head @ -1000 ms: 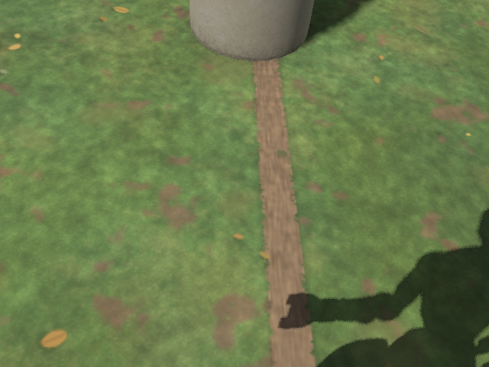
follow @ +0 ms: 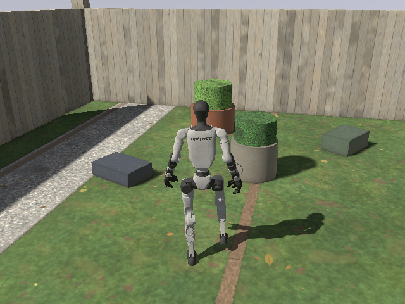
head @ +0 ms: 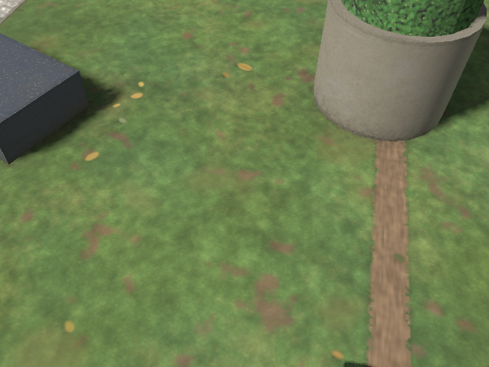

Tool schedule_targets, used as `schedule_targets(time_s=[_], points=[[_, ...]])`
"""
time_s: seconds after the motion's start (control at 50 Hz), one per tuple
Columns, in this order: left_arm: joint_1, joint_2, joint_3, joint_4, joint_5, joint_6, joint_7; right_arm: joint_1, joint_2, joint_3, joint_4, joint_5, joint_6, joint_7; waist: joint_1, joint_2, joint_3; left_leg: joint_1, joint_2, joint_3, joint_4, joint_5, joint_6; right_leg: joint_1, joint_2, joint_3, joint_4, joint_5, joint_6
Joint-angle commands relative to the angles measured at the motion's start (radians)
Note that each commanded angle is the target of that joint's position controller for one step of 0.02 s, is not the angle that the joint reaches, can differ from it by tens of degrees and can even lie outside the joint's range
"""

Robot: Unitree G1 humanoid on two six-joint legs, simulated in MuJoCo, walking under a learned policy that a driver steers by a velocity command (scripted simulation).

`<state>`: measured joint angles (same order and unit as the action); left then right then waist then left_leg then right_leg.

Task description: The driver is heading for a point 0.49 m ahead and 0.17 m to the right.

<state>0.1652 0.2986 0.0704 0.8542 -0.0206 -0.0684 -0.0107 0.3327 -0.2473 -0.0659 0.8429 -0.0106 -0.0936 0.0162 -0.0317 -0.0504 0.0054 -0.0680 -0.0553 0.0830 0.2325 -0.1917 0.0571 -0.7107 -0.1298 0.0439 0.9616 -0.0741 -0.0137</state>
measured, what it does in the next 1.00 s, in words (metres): walks ahead, turning right: right foot, then left foot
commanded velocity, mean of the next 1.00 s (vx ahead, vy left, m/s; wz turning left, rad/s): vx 0.32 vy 0.00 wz -0.30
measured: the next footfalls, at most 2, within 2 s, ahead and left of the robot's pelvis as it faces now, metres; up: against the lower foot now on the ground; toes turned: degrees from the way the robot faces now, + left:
right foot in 0.26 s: +0.32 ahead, -0.14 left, +0.00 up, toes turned -10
left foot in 0.70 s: +0.62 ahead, -0.03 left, +0.00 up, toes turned -20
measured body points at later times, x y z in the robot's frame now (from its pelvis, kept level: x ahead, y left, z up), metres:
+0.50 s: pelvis +0.29 -0.08 +0.00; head +0.33 -0.10 +0.44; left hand +0.45 +0.18 -0.11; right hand +0.40 -0.38 -0.10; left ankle +0.42 +0.09 -0.67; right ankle +0.28 -0.14 -0.75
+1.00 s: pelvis +0.47 -0.09 -0.02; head +0.49 -0.10 +0.43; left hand +0.67 +0.13 -0.14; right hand +0.52 -0.36 -0.13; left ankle +0.58 -0.01 -0.75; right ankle +0.42 -0.22 -0.75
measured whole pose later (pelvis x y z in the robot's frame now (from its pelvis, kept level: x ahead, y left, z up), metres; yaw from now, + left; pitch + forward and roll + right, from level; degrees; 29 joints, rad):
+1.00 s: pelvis +0.47 -0.09 -0.02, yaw -21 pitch +0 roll +1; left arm 0.22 0.26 0.04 0.77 0.02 0.04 0.02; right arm 0.15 -0.22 -0.02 0.75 -0.02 -0.02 0.01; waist 0.00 -0.01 0.04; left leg -0.39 -0.03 0.02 0.52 -0.14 0.02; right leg -0.29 -0.04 0.06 0.60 -0.30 0.03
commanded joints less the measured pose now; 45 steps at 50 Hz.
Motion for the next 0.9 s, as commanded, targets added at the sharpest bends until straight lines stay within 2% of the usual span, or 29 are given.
schedule_targets(time_s=[0.02,0.08,0.16,0.2,0.22,0.24,0.26,0.28,0.3,0.32,0.34,0.36,0.4,0.42,0.48,0.54,0.6,0.64,0.68,0.7,0.72,0.74,0.76,0.78,0.8,0.82,0.84,0.86,0.9], points=[[-0.039,0.029,-0.001,-0.063,0.000,-0.006,-0.010,-0.062,-0.147,-0.031,-0.062,-0.002,-0.025,-0.014,0.015,0.109,0.061,-0.070,0.255,-0.058,-0.143,0.231,0.124,0.009,0.015,0.018,-0.164,0.173,0.001],[-0.141,0.013,-0.014,-0.107,0.002,-0.009,-0.026,-0.017,-0.164,-0.035,-0.039,0.007,-0.022,-0.024,-0.024,0.088,0.091,-0.010,0.278,-0.003,-0.154,0.231,0.110,0.019,0.039,-0.019,-0.292,0.231,-0.015],[-0.211,0.019,-0.017,-0.169,0.001,-0.011,-0.056,0.022,-0.176,-0.041,-0.014,0.020,0.006,-0.032,-0.035,0.087,0.097,0.172,0.329,0.038,-0.058,0.397,0.088,-0.026,0.064,-0.057,-0.367,0.103,-0.056],[-0.178,0.050,-0.004,-0.187,-0.001,-0.009,-0.066,0.006,-0.207,-0.048,-0.024,0.019,0.025,-0.042,0.000,0.130,0.040,0.218,0.331,0.070,0.073,0.753,0.064,0.069,0.123,-0.124,-0.365,-0.013,-0.089],[-0.107,0.080,0.013,-0.180,-0.002,-0.005,-0.065,0.003,-0.222,-0.051,-0.030,0.017,0.036,-0.048,0.041,0.156,-0.017,0.228,0.325,0.083,0.195,0.928,0.050,0.170,0.163,-0.153,-0.355,-0.069,-0.111],[0.038,0.125,0.038,-0.150,-0.005,-0.002,-0.059,-0.010,-0.227,-0.050,-0.037,0.017,0.046,-0.054,0.122,0.152,-0.098,0.171,0.296,0.108,0.393,0.988,0.025,0.373,0.207,-0.167,-0.395,-0.052,-0.143],[0.205,0.200,0.071,-0.120,-0.004,0.005,-0.042,-0.004,-0.220,-0.042,-0.057,0.011,0.043,-0.062,0.197,0.089,-0.197,-0.054,0.263,0.108,0.673,0.774,-0.013,0.693,0.138,-0.018,-0.408,-0.019,-0.196],[0.241,0.306,0.091,-0.119,-0.007,0.005,-0.032,0.117,-0.057,0.010,-0.103,-0.019,0.012,-0.038,0.090,-0.186,-0.323,-0.530,0.060,0.046,1.070,-0.190,-0.087,1.101,-0.142,0.538,-0.441,-0.125,-0.395],[0.282,0.240,0.069,-0.133,-0.003,0.002,-0.029,0.033,-0.119,0.008,-0.115,0.017,-0.035,-0.021,0.151,-0.117,-0.456,-0.674,-0.005,-0.179,1.218,-0.391,-0.079,1.198,-0.211,0.833,-0.623,-0.232,-0.447],[0.246,0.187,0.057,-0.128,0.006,-0.002,-0.025,-0.072,-0.170,-0.007,-0.146,0.055,-0.059,-0.010,0.171,-0.064,-0.308,-0.765,0.060,-0.207,1.210,-0.311,-0.054,1.117,-0.177,0.670,-0.645,-0.185,-0.378],[0.178,0.157,0.048,-0.143,0.001,-0.007,-0.022,-0.112,-0.162,0.001,-0.160,0.049,-0.070,-0.013,0.133,0.026,-0.203,-0.746,0.107,-0.196,1.121,-0.227,-0.040,0.957,-0.133,0.540,-0.645,-0.107,-0.338],[0.104,0.126,0.038,-0.160,0.002,-0.008,-0.021,-0.133,-0.161,-0.005,-0.159,0.023,-0.068,-0.022,0.086,0.079,-0.119,-0.686,0.139,-0.183,1.025,-0.187,-0.046,0.784,-0.093,0.443,-0.659,0.001,-0.313],[0.042,0.100,0.028,-0.192,0.018,-0.007,-0.015,-0.103,-0.169,-0.017,-0.165,0.003,-0.044,-0.025,0.023,0.046,-0.073,-0.564,0.167,-0.182,0.942,-0.155,-0.063,0.598,-0.047,0.361,-0.709,0.119,-0.310],[0.039,0.106,0.031,-0.196,0.013,-0.008,-0.012,-0.087,-0.156,-0.016,-0.169,-0.001,-0.032,-0.026,0.010,0.037,-0.062,-0.549,0.172,-0.172,0.896,-0.148,-0.077,0.552,-0.038,0.336,-0.725,0.152,-0.314],[0.050,0.140,0.038,-0.190,0.015,-0.008,0.007,-0.135,-0.120,-0.004,-0.191,-0.009,-0.010,-0.031,0.010,0.025,-0.014,-0.526,0.156,-0.122,0.720,-0.029,-0.121,0.435,0.001,0.203,-0.728,0.385,-0.289],[0.096,0.131,0.036,-0.168,0.008,0.010,0.022,-0.224,-0.084,0.012,-0.203,-0.011,-0.018,-0.023,0.064,-0.010,-0.042,-0.412,0.092,-0.081,0.467,0.250,-0.120,0.405,0.084,0.085,-0.667,0.457,-0.204],[0.151,0.122,0.028,-0.142,0.005,0.024,0.028,-0.286,-0.099,0.008,-0.219,0.003,-0.024,-0.006,0.101,-0.037,-0.062,-0.383,0.060,-0.097,0.338,0.350,-0.101,0.484,0.052,0.136,-0.621,0.345,-0.179],[0.154,0.114,0.023,-0.136,0.011,0.029,0.030,-0.287,-0.128,-0.004,-0.225,-0.005,-0.029,0.002,0.093,-0.045,-0.069,-0.391,0.058,-0.118,0.286,0.299,-0.069,0.566,0.013,0.193,-0.551,0.330,-0.166],[0.117,0.102,0.019,-0.141,0.014,0.032,0.031,-0.222,-0.143,-0.016,-0.209,-0.016,-0.038,0.004,0.042,-0.049,-0.082,-0.321,0.055,-0.111,0.210,0.306,-0.027,0.606,0.014,0.217,-0.447,0.360,-0.138],[0.110,0.086,0.014,-0.151,0.019,0.030,0.030,-0.174,-0.165,-0.022,-0.200,-0.027,-0.045,0.000,0.019,-0.022,-0.114,-0.205,0.089,-0.123,0.176,0.518,-0.001,0.585,0.066,0.198,-0.353,0.354,-0.102],[0.170,0.050,0.001,-0.168,0.035,0.020,0.027,-0.126,-0.223,-0.029,-0.211,-0.050,-0.049,-0.005,0.037,0.102,-0.227,0.051,0.251,-0.258,0.273,0.911,0.085,0.446,0.137,0.174,-0.168,0.125,-0.052],[0.302,0.029,-0.013,-0.130,0.022,0.016,0.024,-0.068,-0.184,-0.020,-0.195,-0.049,-0.029,-0.006,0.030,0.289,-0.370,0.275,0.449,-0.480,0.291,1.085,0.270,0.273,0.219,0.122,0.102,-0.438,0.023],[0.296,0.094,-0.005,-0.123,0.014,0.026,0.017,-0.030,-0.119,-0.003,-0.178,-0.013,-0.011,-0.001,0.013,0.260,-0.412,0.277,0.471,-0.575,0.259,0.896,0.293,0.214,0.192,0.138,0.188,-0.653,0.047],[0.220,0.126,0.007,-0.136,0.004,0.047,0.018,-0.071,-0.117,0.000,-0.181,0.005,0.003,0.002,0.005,0.176,-0.321,0.195,0.431,-0.557,0.222,0.638,0.254,0.168,0.158,0.138,0.245,-0.613,0.068],[0.153,0.119,0.007,-0.145,0.004,0.070,0.025,-0.125,-0.108,0.006,-0.185,0.002,0.017,0.001,0.010,0.124,-0.234,0.084,0.388,-0.508,0.177,0.449,0.215,0.152,0.133,0.105,0.238,-0.569,0.082],[0.129,0.104,0.008,-0.152,0.009,0.093,0.029,-0.193,-0.099,0.015,-0.191,-0.002,0.028,0.002,0.036,0.119,-0.155,-0.045,0.357,-0.460,0.129,0.288,0.186,0.176,0.103,0.090,0.157,-0.537,0.087],[0.127,0.082,0.004,-0.153,0.011,0.110,0.033,-0.244,-0.106,0.014,-0.195,-0.009,0.039,0.001,0.061,0.154,-0.108,-0.160,0.307,-0.403,0.086,0.165,0.150,0.246,0.083,0.064,0.030,-0.509,0.087],[0.140,0.052,-0.005,-0.142,0.014,0.117,0.037,-0.275,-0.120,0.007,-0.196,-0.015,0.050,0.001,0.070,0.190,-0.080,-0.252,0.257,-0.335,0.059,0.126,0.132,0.335,0.099,0.020,-0.072,-0.480,0.089],[0.168,0.028,-0.011,-0.117,0.023,0.110,0.038,-0.262,-0.124,0.004,-0.185,-0.017,0.059,-0.005,0.068,0.216,-0.111,-0.271,0.229,-0.280,0.062,0.116,0.134,0.444,0.111,-0.010,-0.212,-0.362,0.079]])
